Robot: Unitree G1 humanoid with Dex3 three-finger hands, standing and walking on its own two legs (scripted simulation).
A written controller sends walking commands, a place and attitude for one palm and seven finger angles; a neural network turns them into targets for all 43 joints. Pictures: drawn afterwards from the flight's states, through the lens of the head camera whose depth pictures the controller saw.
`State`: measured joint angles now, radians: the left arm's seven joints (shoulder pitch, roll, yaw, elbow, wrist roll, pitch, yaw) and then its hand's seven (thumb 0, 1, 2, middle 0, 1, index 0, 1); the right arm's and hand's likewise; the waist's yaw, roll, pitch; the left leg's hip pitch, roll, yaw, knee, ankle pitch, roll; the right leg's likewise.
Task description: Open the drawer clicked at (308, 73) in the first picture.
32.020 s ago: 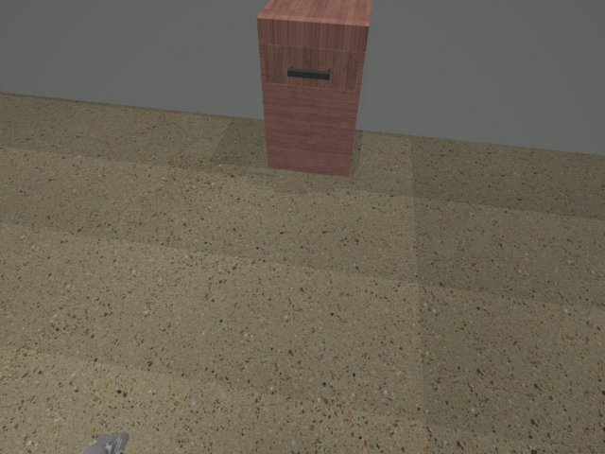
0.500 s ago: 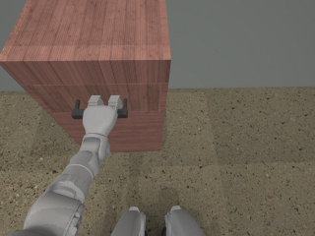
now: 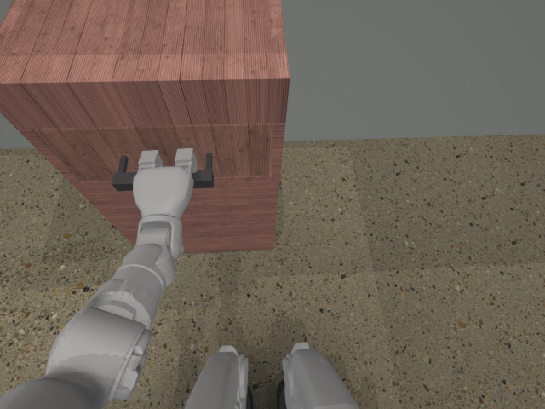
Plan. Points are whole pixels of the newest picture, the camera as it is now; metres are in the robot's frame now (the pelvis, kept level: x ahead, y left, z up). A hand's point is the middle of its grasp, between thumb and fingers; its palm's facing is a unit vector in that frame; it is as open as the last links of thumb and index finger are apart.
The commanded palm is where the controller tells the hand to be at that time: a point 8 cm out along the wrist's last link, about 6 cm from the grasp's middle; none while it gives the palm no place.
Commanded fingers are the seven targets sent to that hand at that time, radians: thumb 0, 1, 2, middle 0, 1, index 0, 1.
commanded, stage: lower the fingers behind the handle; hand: left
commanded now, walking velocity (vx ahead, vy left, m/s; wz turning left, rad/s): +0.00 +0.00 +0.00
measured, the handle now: (165, 170) +0.53 +0.18 -0.08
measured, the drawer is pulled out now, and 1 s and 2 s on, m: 0.00 0.00 0.00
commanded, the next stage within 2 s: lift the fingers back up to retry in 0.64 s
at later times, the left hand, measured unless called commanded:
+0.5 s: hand (175, 202) +0.45 +0.16 -0.06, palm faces +0.00 +0.01 -1.00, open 13.7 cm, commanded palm +0.42 +0.15 -0.04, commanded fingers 0.00 -0.50 0.30 -0.30 -1.20 -0.30 -1.20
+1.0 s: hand (173, 203) +0.45 +0.16 -0.06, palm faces -0.06 -0.03 -1.00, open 13.8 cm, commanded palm +0.43 +0.15 -0.01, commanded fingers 0.00 -0.50 0.30 -0.30 -1.20 -0.30 -1.20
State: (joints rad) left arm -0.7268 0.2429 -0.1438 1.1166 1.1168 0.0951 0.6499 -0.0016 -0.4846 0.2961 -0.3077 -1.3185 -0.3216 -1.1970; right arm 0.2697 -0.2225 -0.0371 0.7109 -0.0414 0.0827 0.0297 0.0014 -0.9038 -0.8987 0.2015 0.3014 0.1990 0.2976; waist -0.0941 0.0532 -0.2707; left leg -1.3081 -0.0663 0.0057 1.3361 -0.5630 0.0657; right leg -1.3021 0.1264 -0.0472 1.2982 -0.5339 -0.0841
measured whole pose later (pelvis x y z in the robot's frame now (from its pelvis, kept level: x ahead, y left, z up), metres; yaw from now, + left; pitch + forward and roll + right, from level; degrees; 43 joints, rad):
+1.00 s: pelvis -0.02 +0.01 -0.01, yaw +0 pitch +30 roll -2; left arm -0.80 0.25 -0.18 1.10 1.05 0.16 0.55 0.00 -0.48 0.30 -0.28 -1.30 -0.30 -1.23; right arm 0.27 -0.22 -0.02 0.70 -0.01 0.07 0.00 0.00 -0.90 -0.90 0.20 0.30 0.20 0.30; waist -0.11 0.07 -0.25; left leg -1.36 -0.07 0.02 1.37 -0.53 0.08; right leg -1.35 0.11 -0.05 1.33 -0.51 -0.07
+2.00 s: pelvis +0.03 +0.00 +0.05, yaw +1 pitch +26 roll -1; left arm -0.61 0.20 -0.18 1.01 1.08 0.12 0.59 0.00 -0.48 0.30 -0.32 -1.20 -0.32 -1.20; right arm 0.24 -0.19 -0.06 0.70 -0.03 0.15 0.02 0.00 -0.90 -0.90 0.20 0.30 0.20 0.30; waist -0.07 0.06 -0.24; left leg -1.06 -0.07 -0.01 1.12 -0.52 0.06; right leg -1.05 0.12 -0.03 1.09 -0.50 -0.08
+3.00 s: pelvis +0.03 +0.00 +0.04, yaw +1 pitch +28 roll -2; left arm -0.58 0.24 -0.20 0.94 1.08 -0.03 0.49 0.00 -0.48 0.30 -0.32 -1.20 -0.32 -1.20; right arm 0.28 -0.21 -0.06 0.72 -0.03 0.10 -0.01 0.00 -0.90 -0.90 0.20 0.30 0.20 0.30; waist -0.07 0.05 -0.25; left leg -1.08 -0.08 -0.02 1.14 -0.53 0.06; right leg -1.07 0.12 -0.04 1.09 -0.51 -0.08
